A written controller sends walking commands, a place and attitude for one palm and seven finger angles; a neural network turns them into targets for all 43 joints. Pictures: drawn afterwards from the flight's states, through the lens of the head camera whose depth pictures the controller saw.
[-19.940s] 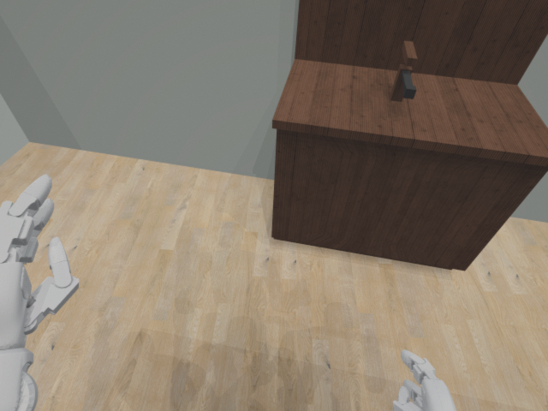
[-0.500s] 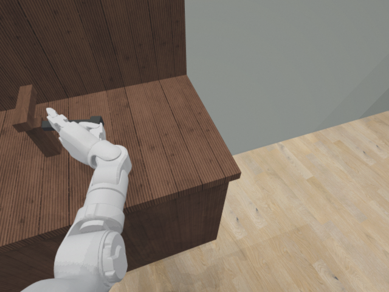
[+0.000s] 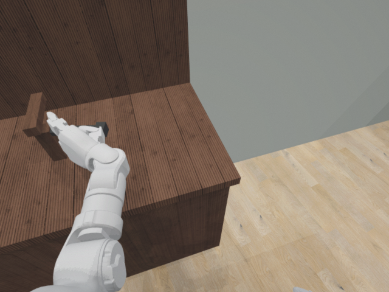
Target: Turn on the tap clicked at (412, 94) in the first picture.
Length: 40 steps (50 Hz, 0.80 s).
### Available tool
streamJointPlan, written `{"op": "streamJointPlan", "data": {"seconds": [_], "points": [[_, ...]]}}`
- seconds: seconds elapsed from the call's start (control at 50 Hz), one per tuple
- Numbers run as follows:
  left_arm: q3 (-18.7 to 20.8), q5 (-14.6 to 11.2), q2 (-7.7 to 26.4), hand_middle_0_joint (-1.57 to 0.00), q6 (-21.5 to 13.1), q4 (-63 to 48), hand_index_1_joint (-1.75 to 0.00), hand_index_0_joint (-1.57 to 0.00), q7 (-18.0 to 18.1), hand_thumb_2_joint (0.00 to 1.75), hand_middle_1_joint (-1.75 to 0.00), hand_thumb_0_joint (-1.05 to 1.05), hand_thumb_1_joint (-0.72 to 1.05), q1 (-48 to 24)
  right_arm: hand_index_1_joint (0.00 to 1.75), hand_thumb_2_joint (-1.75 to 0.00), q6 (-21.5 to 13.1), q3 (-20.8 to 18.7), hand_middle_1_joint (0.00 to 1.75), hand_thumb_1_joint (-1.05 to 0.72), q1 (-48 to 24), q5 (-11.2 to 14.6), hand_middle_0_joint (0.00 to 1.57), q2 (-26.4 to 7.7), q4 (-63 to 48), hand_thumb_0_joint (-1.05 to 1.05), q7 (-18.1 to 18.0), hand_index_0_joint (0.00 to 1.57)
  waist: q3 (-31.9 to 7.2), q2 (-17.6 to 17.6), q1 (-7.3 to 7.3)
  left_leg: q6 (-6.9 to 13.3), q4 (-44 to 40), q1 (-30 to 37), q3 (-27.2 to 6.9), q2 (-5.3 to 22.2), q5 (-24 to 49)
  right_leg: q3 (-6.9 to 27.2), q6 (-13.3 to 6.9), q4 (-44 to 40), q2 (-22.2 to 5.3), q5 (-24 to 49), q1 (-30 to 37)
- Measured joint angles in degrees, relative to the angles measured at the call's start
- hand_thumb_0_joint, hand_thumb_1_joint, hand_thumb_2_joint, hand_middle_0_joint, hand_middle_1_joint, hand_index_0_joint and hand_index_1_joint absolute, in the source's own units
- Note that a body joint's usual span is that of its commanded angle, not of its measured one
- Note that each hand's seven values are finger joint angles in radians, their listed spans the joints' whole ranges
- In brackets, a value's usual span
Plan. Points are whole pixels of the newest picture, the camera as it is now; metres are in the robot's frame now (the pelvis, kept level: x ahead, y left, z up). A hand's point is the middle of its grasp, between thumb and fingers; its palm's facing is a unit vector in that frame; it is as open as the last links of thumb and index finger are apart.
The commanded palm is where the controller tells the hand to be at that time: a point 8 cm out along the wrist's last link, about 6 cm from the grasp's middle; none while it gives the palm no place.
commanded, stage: lift the hand up off the lever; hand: left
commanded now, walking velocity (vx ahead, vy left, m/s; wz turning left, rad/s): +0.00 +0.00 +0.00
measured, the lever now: (101, 129) +0.50 +0.24 +0.05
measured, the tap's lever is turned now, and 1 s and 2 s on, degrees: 74 74 74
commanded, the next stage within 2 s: draw the hand back beside the body in 0.48 s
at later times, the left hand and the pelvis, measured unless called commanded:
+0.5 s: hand (96, 130) +0.42 +0.21 +0.13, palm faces +0.81 -0.58 -0.10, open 7.8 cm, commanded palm +0.37 +0.22 +0.13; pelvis +0.00 +0.00 +0.00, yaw +0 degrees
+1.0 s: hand (75, 164) +0.32 +0.21 +0.14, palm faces +0.29 -0.93 -0.24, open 7.7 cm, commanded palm +0.29 +0.25 +0.15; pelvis +0.00 +0.01 +0.02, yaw -3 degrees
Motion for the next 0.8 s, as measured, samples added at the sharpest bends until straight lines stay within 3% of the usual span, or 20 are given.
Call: {"op": "streamJointPlan", "data": {"seconds": [0.32,0.6,0.64,0.7,0.76,0.8], "points": [[-1.9,-1.1,-0.7,-0.15,3.3,-3.2,-0.15,-0.15,-0.6,0.90,-0.15,0.02,0.90,1.0,0.30,-0.90,-0.2,0.3,0.30,-0.91,-2.2,0.7,0.20,-0.1,0.4,0.01,-1.1,0.20,1.0,0.1,0.84,0.0,-2.2,3.0,-0.3,-0.1,1.0,-0.2,0.0,-2.2,-0.1,0.9,3.1],[-2.4,-0.7,-1.5,-0.15,4.1,-4.1,-0.15,-0.15,-0.3,0.90,-0.15,0.02,0.90,0.9,0.30,-0.90,-0.2,0.4,0.30,-0.91,-2.4,0.7,0.20,0.5,0.4,0.01,-0.9,0.20,1.0,0.0,1.42,0.2,-2.2,3.0,0.0,-0.3,1.2,0.1,0.2,-2.0,-0.3,1.0,3.0],[-4.7,-0.2,-0.6,-0.15,4.4,-6.2,-0.15,-0.15,-4.4,0.90,-0.15,0.02,0.90,2.7,0.30,-0.90,0.5,0.6,0.30,-0.91,-2.3,1.0,0.20,0.7,-0.1,0.01,-1.4,0.20,1.5,-0.4,1.57,0.3,-2.6,3.8,0.5,-0.3,1.3,0.6,0.2,-1.9,-0.3,1.0,3.3],[-8.1,-1.3,1.6,-0.15,3.4,-11.4,-0.15,-0.15,-14.2,0.90,-0.15,0.02,0.90,7.5,0.30,-0.90,1.7,0.8,0.30,-0.91,-1.7,2.2,0.20,0.7,-2.1,0.01,-3.0,0.20,2.5,-0.3,1.62,0.4,-4.1,6.2,1.6,0.0,1.5,1.7,0.2,-2.8,0.1,1.4,5.3],[-9.6,-5.2,3.7,-0.15,1.6,-15.9,-0.15,-0.15,-24.1,0.90,-0.16,0.02,0.90,12.6,0.30,-0.90,2.7,1.4,0.30,-0.91,-1.0,3.7,0.20,0.4,-3.9,0.01,-4.5,0.20,3.4,-0.3,1.67,0.5,-6.0,9.3,2.7,0.5,2.0,3.0,0.4,-4.5,0.6,2.2,7.9],[-9.2,-7.7,4.4,-0.16,1.4,-18.7,-0.16,-0.16,-27.6,0.90,-0.16,0.02,0.90,16.0,0.30,-0.90,3.2,1.7,0.30,-0.91,-0.6,4.5,0.20,0.1,-4.9,0.01,-5.2,0.20,3.8,-0.1,1.80,0.5,-7.2,11.2,3.3,0.9,2.3,3.7,0.4,-5.8,1.0,2.8,9.6]]}}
